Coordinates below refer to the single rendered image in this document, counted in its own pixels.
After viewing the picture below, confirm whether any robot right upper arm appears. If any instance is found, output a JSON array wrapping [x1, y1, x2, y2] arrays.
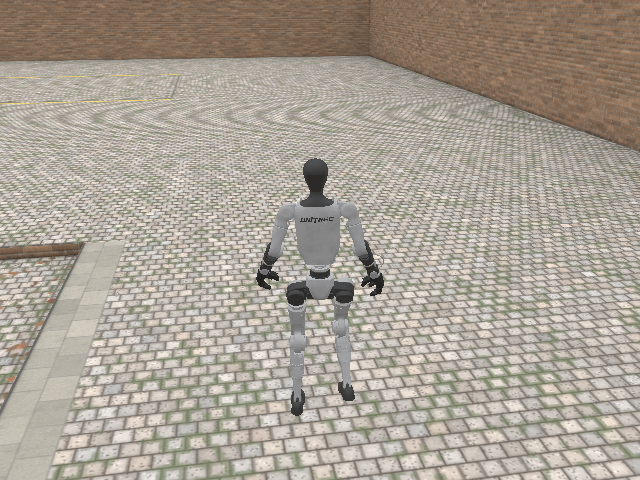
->
[[338, 201, 368, 256]]

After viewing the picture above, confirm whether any left robot shin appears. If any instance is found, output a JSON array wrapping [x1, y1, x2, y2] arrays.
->
[[290, 335, 304, 402]]

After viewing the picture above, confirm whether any robot right hand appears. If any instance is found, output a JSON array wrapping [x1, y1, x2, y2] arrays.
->
[[361, 273, 384, 296]]

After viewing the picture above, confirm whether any robot right foot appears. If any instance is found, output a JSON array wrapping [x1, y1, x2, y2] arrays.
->
[[338, 381, 355, 401]]

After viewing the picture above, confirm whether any right robot forearm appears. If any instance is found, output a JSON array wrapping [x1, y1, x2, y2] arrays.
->
[[358, 240, 381, 279]]

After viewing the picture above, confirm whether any robot left hand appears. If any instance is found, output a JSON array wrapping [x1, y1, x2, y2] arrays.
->
[[256, 269, 279, 290]]

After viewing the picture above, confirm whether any robot left upper arm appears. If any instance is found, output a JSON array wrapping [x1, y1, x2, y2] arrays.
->
[[268, 203, 296, 258]]

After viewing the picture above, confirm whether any left robot forearm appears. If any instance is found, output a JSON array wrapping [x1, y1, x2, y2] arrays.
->
[[259, 242, 278, 275]]

